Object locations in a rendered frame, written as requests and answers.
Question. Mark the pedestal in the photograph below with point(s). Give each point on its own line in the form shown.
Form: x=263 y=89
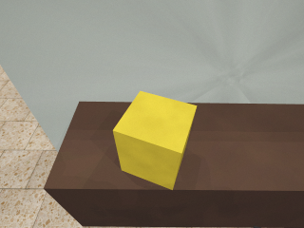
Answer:
x=243 y=166

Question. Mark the carton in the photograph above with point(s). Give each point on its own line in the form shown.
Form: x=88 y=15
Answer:
x=151 y=137

